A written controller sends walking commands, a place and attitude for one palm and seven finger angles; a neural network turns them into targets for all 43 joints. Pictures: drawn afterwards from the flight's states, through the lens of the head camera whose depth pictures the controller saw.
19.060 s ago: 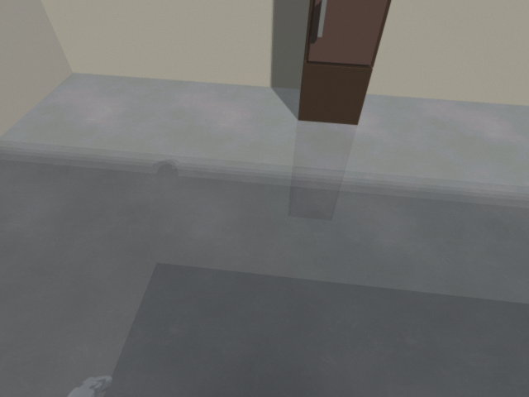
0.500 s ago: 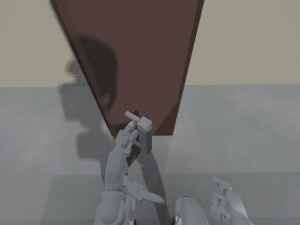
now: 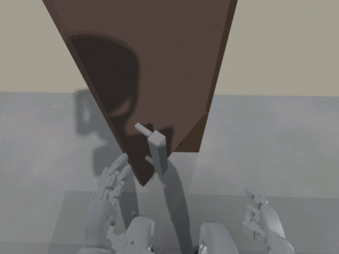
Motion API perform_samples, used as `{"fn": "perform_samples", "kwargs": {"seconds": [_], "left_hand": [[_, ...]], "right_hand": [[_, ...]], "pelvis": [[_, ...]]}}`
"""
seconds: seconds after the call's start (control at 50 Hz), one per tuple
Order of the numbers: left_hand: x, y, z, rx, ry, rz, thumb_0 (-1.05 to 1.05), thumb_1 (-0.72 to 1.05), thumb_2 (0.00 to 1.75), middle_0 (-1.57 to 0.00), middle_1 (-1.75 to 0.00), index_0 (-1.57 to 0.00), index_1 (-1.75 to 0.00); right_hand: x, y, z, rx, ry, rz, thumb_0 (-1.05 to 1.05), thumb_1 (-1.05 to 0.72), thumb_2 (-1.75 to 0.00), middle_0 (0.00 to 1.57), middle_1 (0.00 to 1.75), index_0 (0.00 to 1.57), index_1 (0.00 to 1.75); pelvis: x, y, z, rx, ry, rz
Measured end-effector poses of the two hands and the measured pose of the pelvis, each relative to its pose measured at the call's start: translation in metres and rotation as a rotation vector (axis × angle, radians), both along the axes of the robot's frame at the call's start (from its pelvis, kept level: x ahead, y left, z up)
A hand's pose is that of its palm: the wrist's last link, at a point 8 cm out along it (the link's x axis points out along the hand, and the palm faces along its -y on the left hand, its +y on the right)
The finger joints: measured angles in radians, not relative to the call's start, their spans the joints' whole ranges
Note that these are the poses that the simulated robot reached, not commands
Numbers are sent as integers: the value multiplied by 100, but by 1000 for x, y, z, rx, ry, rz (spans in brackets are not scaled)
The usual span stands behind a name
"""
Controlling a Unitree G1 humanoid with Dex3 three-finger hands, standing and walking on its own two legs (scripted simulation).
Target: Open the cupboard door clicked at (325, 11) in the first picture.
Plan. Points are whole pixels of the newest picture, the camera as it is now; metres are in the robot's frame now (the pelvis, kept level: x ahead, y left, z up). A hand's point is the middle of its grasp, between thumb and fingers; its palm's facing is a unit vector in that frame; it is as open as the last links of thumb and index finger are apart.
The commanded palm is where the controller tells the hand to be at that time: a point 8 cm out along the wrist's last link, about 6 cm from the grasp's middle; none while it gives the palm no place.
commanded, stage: slide the hand sideways off the handle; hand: left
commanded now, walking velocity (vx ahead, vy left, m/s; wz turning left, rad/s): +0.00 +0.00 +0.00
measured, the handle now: (152, 151) +0.34 +0.07 +0.04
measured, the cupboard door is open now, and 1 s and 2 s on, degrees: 54 54 54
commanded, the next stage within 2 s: draw the hand back to the body in 0.10 s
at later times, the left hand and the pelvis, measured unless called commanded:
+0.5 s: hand (87, 219) +0.18 +0.14 +0.12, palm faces +0.03 -1.00 -0.03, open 16.3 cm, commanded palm +0.15 +0.20 +0.11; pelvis -0.01 +0.01 +0.03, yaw +0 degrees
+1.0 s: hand (7, 197) +0.19 +0.22 +0.19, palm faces +0.19 -0.92 -0.36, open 13.9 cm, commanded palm +0.16 +0.27 +0.23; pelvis +0.02 +0.03 +0.10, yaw -1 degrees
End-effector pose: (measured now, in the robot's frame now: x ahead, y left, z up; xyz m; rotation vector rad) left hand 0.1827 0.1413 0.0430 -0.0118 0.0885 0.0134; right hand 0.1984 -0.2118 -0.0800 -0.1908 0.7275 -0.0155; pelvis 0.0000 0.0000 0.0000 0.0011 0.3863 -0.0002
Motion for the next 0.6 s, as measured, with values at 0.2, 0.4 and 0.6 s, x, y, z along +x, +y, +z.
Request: {"fn": "perform_samples", "kwargs": {"seconds": [0.2, 0.4, 0.6], "left_hand": [[-17, 14, 1, -9, -19, -17, -1, -50, 30, -15, -30, -15, -31], [-14, 40, 45, 64, -72, -18, -1, -50, 30, -15, -30, -15, -30], [-27, 58, 85, 34, -29, -22, -1, -50, 30, -15, -30, -15, -30]], "right_hand": [[-1, -3, -5, -22, -23, -6, 1, -90, -89, 20, 30, 20, 30], [-15, 7, 11, 6, -24, -61, 1, -90, -89, 20, 30, 20, 30], [-29, 10, 70, -27, -77, -85, 1, -90, -89, 20, 30, 21, 30]], "pelvis": [[-5, 1, -9, -12, 2, 8], [-10, 9, 5, -23, -55, 3], [-3, 18, 46, -34, -139, 11]]}}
